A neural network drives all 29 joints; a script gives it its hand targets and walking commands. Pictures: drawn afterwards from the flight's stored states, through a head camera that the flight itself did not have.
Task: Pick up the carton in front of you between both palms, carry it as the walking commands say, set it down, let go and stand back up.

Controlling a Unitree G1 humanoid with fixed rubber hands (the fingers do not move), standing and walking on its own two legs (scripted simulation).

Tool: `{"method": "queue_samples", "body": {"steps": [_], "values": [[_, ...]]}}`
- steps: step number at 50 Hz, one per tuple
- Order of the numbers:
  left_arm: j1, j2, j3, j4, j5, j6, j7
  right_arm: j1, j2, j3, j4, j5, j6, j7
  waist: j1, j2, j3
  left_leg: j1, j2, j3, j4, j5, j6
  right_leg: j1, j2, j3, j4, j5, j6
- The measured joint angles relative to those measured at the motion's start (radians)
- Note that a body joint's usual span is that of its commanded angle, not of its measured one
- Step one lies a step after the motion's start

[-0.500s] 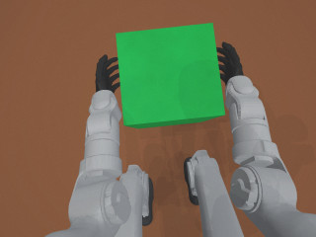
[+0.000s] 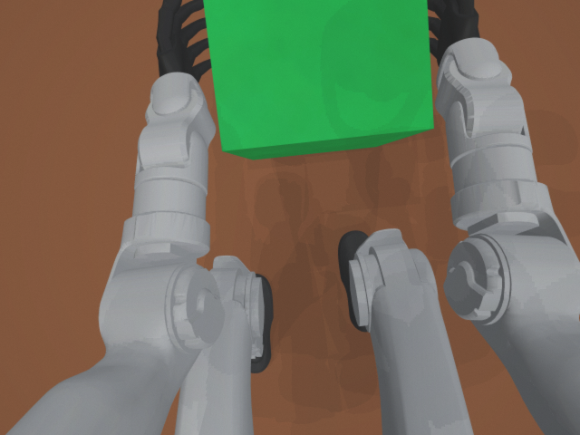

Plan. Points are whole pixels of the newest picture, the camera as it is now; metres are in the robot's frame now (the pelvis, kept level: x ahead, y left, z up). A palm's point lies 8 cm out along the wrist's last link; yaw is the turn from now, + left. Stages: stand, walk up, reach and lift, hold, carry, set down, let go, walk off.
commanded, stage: set down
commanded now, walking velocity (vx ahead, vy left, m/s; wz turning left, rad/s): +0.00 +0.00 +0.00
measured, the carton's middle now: (311, 71) +0.53 -0.09 -0.21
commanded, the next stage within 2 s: none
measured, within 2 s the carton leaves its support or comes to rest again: rests again in 0.68 s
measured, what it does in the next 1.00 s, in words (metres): lowers itself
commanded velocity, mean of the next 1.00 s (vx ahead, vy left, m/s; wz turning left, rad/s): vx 0.00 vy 0.00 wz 0.00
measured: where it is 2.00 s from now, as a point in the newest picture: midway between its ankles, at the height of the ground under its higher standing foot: (308, 318)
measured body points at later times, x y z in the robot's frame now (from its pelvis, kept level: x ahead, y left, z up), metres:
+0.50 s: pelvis +0.00 +0.00 -0.07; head +0.36 -0.05 +0.19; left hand +0.56 +0.06 -0.23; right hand +0.54 -0.25 -0.23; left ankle +0.08 +0.12 -0.41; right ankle +0.13 -0.12 -0.41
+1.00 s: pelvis -0.02 +0.01 -0.08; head +0.35 -0.04 +0.16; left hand +0.55 +0.07 -0.25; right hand +0.53 -0.25 -0.25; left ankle +0.08 +0.12 -0.41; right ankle +0.13 -0.12 -0.41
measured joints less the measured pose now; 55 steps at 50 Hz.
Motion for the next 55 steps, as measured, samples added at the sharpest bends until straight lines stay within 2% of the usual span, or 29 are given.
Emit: {"method": "queue_samples", "body": {"steps": [12, 19, 30, 37, 41, 55], "values": [[-0.145, 0.082, -0.108, 0.064, -0.105, -0.011, 0.060, -0.165, -0.114, 0.093, 0.100, 0.106, -0.022, -0.018, -0.014, -0.002, 0.214, -0.058, -0.010, 0.012, 0.175, -0.041, 0.001, -0.065, -0.004, 0.002, 0.165, -0.023, 0.004], [-0.166, 0.109, -0.169, 0.087, -0.161, -0.011, 0.081, -0.183, -0.141, 0.123, 0.129, 0.164, -0.032, -0.026, -0.019, -0.011, 0.264, -0.055, -0.027, -0.001, 0.241, -0.065, -0.008, -0.059, -0.021, -0.013, 0.230, -0.050, -0.005], [-0.196, 0.110, -0.155, 0.175, -0.131, -0.018, 0.047, -0.203, -0.159, 0.103, 0.220, 0.144, -0.049, 0.002, -0.025, 0.001, 0.271, -0.076, -0.043, -0.001, 0.264, -0.045, -0.006, -0.066, -0.035, -0.012, 0.249, -0.041, -0.002], [-0.228, 0.135, -0.191, 0.196, -0.156, -0.026, 0.042, -0.236, -0.181, 0.117, 0.251, 0.171, -0.066, 0.012, -0.027, -0.006, 0.335, -0.073, -0.055, -0.010, 0.277, -0.030, -0.014, -0.054, -0.048, -0.021, 0.260, -0.033, -0.009], [-0.247, 0.147, -0.198, 0.212, -0.164, -0.028, 0.026, -0.257, -0.195, 0.117, 0.277, 0.178, -0.071, 0.029, -0.027, -0.008, 0.357, -0.069, -0.059, -0.012, 0.288, -0.025, -0.016, -0.047, -0.050, -0.023, 0.268, -0.028, -0.009], [-0.276, 0.149, -0.136, 0.245, -0.096, -0.047, -0.058, -0.280, -0.206, 0.045, 0.305, 0.114, -0.090, 0.100, -0.025, -0.009, 0.395, -0.054, -0.059, -0.007, 0.301, -0.023, -0.012, -0.032, -0.050, -0.019, 0.280, -0.026, -0.008]]}}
